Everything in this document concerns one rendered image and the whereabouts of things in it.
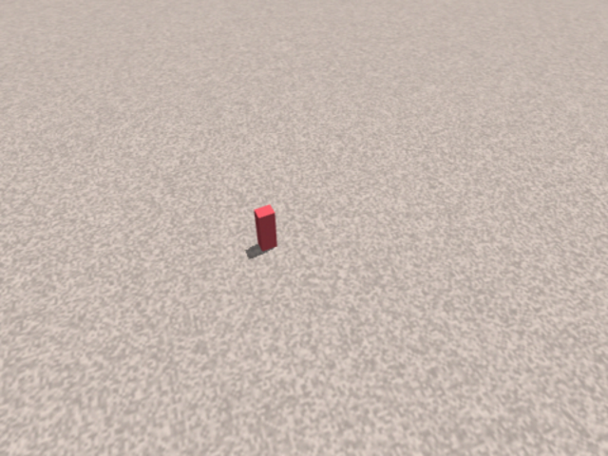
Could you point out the carton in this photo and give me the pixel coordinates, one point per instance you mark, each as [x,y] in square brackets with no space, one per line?
[266,227]

